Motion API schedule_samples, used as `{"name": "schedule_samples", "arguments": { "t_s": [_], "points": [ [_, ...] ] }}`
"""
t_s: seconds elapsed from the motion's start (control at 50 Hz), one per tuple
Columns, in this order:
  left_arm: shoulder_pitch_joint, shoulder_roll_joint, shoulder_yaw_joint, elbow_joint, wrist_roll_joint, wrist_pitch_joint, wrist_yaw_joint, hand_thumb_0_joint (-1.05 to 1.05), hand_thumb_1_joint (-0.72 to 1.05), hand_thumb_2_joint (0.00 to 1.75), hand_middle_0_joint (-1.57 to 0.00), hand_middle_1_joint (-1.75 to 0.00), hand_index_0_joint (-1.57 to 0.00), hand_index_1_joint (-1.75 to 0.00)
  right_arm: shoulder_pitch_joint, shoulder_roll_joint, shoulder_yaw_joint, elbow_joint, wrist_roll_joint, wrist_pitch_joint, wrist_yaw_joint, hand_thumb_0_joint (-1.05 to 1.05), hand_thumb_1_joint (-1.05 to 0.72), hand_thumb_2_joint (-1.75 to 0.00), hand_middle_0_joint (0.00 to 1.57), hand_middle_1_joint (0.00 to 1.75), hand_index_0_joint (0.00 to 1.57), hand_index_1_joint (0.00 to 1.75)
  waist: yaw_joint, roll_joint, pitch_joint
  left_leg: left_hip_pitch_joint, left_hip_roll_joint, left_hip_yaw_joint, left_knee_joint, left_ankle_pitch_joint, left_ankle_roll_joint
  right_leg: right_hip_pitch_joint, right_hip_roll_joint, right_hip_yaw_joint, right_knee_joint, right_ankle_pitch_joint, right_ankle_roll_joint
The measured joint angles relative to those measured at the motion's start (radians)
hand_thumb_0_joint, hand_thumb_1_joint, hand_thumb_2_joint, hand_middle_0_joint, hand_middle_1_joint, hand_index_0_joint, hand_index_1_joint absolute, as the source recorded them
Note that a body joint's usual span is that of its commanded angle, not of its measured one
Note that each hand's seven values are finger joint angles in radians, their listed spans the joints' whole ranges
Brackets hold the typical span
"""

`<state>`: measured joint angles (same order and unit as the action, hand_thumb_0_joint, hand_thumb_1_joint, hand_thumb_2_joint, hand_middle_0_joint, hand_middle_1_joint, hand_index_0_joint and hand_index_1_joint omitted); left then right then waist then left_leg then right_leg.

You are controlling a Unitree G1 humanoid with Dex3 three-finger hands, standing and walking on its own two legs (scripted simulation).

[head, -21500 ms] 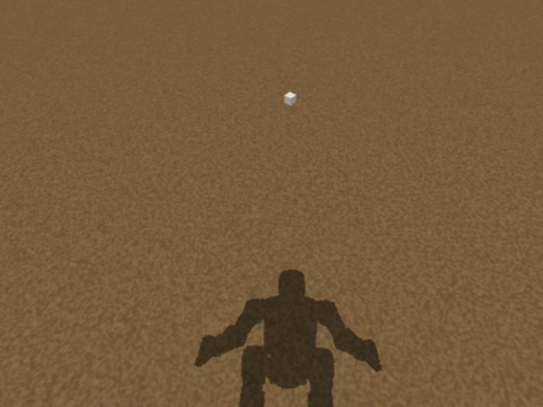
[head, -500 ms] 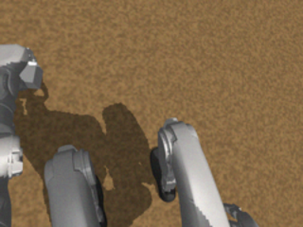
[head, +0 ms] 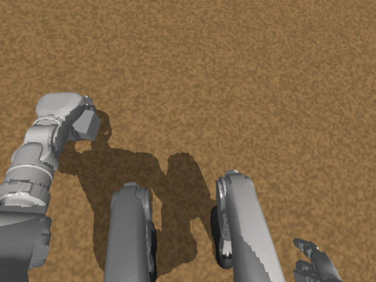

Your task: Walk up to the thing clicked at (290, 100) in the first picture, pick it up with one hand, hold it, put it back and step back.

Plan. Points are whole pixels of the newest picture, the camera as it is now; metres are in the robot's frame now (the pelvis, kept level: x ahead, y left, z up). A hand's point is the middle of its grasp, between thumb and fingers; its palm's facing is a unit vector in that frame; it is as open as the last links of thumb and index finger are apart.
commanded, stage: lift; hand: left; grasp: from above
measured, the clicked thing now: (82, 124) +0.47 +0.24 -0.14
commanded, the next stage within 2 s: hold in 1.02 s
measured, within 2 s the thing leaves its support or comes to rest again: neither
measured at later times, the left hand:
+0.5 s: hand (23, 120) +0.38 +0.22 +0.10, palm faces -0.47 -0.04 -0.88, open 8.1 cm
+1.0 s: hand out of the picture +0.38 +0.22 +0.20, palm faces -0.46 -0.06 -0.88, open 8.2 cm
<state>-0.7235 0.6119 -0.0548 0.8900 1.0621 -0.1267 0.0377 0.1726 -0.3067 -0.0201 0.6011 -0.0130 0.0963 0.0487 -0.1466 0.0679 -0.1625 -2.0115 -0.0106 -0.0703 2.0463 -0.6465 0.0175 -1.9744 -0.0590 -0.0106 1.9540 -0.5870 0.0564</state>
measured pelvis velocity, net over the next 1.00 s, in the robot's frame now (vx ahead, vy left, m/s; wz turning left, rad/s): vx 0.06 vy -0.01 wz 0.01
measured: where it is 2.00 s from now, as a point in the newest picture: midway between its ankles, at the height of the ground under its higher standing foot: (185, 255)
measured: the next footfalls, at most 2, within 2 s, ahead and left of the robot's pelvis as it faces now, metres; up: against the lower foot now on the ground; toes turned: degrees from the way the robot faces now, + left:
none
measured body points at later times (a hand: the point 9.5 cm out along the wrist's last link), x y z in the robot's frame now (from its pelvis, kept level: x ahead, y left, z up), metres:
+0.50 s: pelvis +0.02 -0.01 +0.18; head +0.13 -0.01 +0.62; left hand +0.40 +0.22 +0.15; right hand +0.13 -0.27 +0.05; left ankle +0.08 +0.11 -0.41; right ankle +0.11 -0.15 -0.41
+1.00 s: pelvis +0.06 -0.01 +0.28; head +0.12 -0.01 +0.72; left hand +0.40 +0.22 +0.25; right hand +0.15 -0.28 +0.15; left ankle +0.08 +0.11 -0.41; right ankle +0.11 -0.15 -0.41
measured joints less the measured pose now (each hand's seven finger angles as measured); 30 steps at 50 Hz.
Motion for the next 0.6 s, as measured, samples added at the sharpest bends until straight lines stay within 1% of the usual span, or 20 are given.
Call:
{"name": "schedule_samples", "arguments": {
  "t_s": [0.1,0.2,0.32,0.4,0.48,0.6],
  "points": [
    [0.074,-0.025,-0.019,-0.063,-0.024,0.021,-0.006,0.07,0.36,0.17,-1.13,-0.35,-0.86,-0.28,-0.021,0.020,-0.006,0.007,0.016,0.002,-0.022,0.00,-0.90,-0.90,0.20,0.30,0.20,0.30,0.020,-0.004,-0.013,0.125,0.005,0.009,-0.101,0.005,-0.003,0.117,0.000,0.002,-0.092,0.006,0.003],
    [0.143,-0.055,-0.041,-0.112,-0.048,0.045,-0.014,0.06,0.35,0.18,-1.13,-0.35,-0.86,-0.28,-0.029,0.040,-0.005,0.021,0.028,-0.001,-0.044,0.00,-0.90,-0.90,0.20,0.30,0.21,0.30,0.038,-0.006,-0.017,0.272,0.014,0.019,-0.218,0.018,-0.006,0.253,0.004,0.003,-0.202,0.021,-0.001],
    [0.225,-0.092,-0.061,-0.154,-0.066,0.059,-0.012,0.06,0.35,0.19,-1.14,-0.34,-0.86,-0.27,-0.019,0.057,-0.001,0.042,0.041,-0.008,-0.071,0.00,-0.90,-0.90,0.20,0.30,0.21,0.30,0.049,-0.005,-0.015,0.467,0.026,0.033,-0.375,0.043,-0.009,0.436,0.012,0.007,-0.351,0.048,-0.006],
    [0.273,-0.114,-0.068,-0.157,-0.069,0.062,-0.001,0.06,0.34,0.19,-1.14,-0.34,-0.86,-0.27,0.000,0.064,0.001,0.059,0.048,-0.019,-0.089,0.00,-0.90,-0.90,0.20,0.30,0.21,0.30,0.054,-0.008,-0.009,0.603,0.033,0.044,-0.487,0.065,-0.012,0.564,0.017,0.012,-0.456,0.070,-0.009],
    [0.308,-0.131,-0.079,-0.136,-0.064,0.063,0.012,0.06,0.34,0.20,-1.14,-0.34,-0.86,-0.27,0.023,0.066,0.000,0.072,0.054,-0.037,-0.103,0.00,-0.90,-0.90,0.20,0.30,0.21,0.30,0.057,-0.011,-0.003,0.725,0.038,0.052,-0.591,0.088,-0.014,0.681,0.021,0.013,-0.555,0.093,-0.013],
    [0.347,-0.163,-0.098,-0.102,-0.053,0.066,0.046,0.05,0.34,0.21,-1.13,-0.36,-0.85,-0.29,0.054,0.062,-0.010,0.097,0.059,-0.064,-0.114,0.00,-0.90,-0.90,0.20,0.30,0.20,0.30,0.067,-0.018,0.013,0.886,0.044,0.059,-0.732,0.121,-0.018,0.838,0.026,0.012,-0.692,0.127,-0.017]
  ]
}}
